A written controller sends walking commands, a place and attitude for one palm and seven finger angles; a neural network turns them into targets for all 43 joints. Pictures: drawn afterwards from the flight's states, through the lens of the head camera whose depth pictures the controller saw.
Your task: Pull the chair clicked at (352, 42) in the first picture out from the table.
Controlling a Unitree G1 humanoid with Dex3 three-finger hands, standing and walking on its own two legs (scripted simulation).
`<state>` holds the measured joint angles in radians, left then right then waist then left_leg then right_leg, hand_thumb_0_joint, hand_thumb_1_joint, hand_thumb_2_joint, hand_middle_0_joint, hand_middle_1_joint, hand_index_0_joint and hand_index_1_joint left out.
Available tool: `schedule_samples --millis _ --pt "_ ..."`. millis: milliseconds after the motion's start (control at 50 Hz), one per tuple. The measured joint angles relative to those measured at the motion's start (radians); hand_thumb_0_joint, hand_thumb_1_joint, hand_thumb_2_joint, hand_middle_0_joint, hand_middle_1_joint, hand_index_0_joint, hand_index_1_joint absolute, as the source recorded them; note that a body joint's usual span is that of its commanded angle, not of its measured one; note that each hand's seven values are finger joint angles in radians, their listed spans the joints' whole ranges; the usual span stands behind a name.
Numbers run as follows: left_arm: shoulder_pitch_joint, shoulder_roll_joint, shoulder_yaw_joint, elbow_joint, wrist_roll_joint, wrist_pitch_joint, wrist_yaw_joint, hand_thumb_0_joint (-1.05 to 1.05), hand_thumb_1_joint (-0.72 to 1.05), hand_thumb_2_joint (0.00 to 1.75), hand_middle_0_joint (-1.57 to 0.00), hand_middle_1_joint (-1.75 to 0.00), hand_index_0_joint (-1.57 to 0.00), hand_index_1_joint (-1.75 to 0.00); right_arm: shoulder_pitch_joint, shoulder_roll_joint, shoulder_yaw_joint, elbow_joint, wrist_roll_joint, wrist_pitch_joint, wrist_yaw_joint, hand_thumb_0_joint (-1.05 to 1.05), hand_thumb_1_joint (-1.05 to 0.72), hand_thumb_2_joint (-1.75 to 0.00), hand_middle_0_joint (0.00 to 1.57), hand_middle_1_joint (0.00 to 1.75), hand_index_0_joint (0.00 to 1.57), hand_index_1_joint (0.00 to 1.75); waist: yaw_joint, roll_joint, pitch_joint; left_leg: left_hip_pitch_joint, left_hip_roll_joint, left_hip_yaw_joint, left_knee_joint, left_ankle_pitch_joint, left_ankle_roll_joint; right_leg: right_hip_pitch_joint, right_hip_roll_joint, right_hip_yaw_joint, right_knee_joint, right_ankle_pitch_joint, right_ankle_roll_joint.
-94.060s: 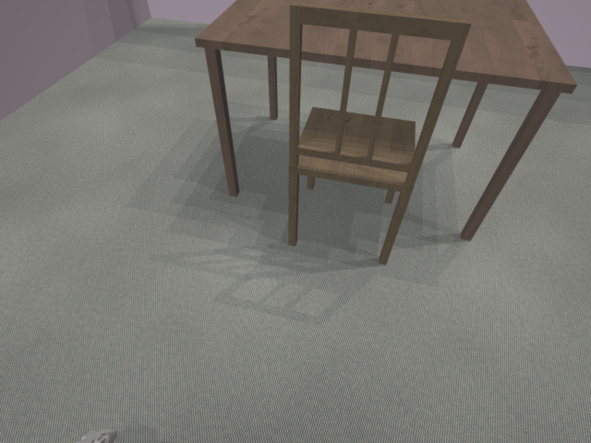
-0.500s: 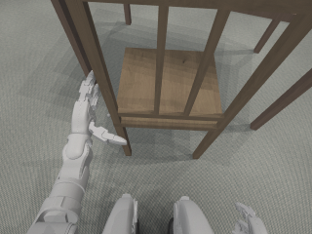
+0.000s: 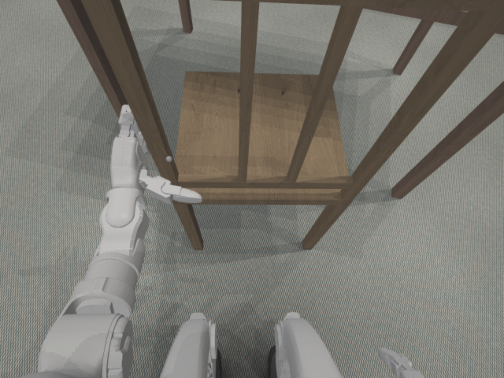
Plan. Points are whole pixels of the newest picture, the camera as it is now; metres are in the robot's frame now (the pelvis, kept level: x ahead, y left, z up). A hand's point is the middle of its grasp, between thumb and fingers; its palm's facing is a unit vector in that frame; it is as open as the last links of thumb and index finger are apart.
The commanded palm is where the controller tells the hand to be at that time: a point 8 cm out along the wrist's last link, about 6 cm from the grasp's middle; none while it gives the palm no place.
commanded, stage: push the fingers through the gap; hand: left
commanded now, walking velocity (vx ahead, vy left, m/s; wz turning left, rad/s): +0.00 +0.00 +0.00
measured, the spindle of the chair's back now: (244, 120) +0.49 +0.00 +0.07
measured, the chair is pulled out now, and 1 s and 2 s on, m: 0.12 0.12 0.15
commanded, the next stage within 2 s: hook a spindle and tug to test in 0.40 s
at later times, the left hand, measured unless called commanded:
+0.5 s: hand (169, 160) +0.44 +0.12 +0.03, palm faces +0.03 -1.00 -0.03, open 17.0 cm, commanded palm +0.42 +0.17 +0.03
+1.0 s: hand (166, 158) +0.45 +0.13 +0.03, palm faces +0.05 -1.00 -0.02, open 13.5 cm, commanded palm +0.42 +0.16 +0.03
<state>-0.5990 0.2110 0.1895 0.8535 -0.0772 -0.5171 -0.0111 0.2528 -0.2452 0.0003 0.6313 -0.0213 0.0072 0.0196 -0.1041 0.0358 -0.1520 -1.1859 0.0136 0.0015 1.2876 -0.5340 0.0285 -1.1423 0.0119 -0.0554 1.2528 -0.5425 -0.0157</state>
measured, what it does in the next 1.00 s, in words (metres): stands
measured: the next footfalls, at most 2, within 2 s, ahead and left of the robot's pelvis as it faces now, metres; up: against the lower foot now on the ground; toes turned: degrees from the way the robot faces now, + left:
none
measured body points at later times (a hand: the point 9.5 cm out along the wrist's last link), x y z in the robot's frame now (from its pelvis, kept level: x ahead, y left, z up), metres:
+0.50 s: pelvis +0.00 +0.00 +0.00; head +0.14 +0.01 +0.43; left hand +0.44 +0.18 +0.03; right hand +0.09 -0.26 -0.12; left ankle +0.03 +0.10 -0.62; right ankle +0.02 -0.12 -0.62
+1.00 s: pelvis +0.00 +0.00 +0.00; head +0.14 +0.01 +0.43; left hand +0.44 +0.18 +0.03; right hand +0.09 -0.26 -0.12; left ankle +0.03 +0.10 -0.62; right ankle +0.02 -0.12 -0.62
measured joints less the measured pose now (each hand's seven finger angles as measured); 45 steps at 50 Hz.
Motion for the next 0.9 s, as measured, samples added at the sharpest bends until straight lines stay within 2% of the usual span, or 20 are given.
schedule_samples --millis 220,580,700,900 --pt "0.0 0.003 0.027 0.017 0.008 -0.014 -0.001 -0.01 -0.5 0.3 -0.06 -0.08 -0.06 -0.08 0.021 0.003 -0.001 -0.006 -0.003 0.025 0.014 0.0 -0.91 -0.9 0.2 0.3 0.2 0.3 -0.008 0.0 -0.004 0.004 0.006 0.009 -0.008 -0.003 0.001 -0.002 0.006 0.01 -0.007 0.001 0.001" --pt "0.021 -0.01 -0.001 0.005 0.008 -0.024 0.017 -0.01 -0.5 0.3 -0.07 -0.1 -0.05 -0.1 -0.007 0.001 -0.003 -0.011 -0.002 0.027 0.013 0.0 -0.91 -0.9 0.2 0.3 0.2 0.3 0.0 -0.003 -0.003 0.017 0.003 0.0 -0.011 -0.002 -0.002 0.016 0.004 0.001 -0.011 -0.001 -0.002" --pt "0.021 -0.004 0.006 0.001 0.003 -0.022 0.005 -0.01 -0.5 0.3 -0.11 -0.25 -0.1 -0.25 -0.011 0.002 -0.002 -0.015 -0.001 0.027 0.012 0.0 -0.91 -0.9 0.2 0.3 0.2 0.3 0.0 -0.005 -0.006 0.013 0.003 -0.001 -0.008 -0.002 -0.003 0.012 0.004 0.0 -0.008 -0.001 -0.003" --pt "0.025 -0.003 -0.007 -0.01 -0.011 -0.007 0.014 -0.01 -0.47 0.31 -0.25 -0.71 -0.22 -0.72 -0.001 0.002 -0.004 -0.012 0.001 0.028 0.014 0.0 -0.91 -0.9 0.2 0.3 0.2 0.3 0.006 -0.001 -0.005 0.016 0.001 -0.004 -0.01 -0.002 -0.003 0.017 0.002 -0.003 -0.011 -0.001 -0.003"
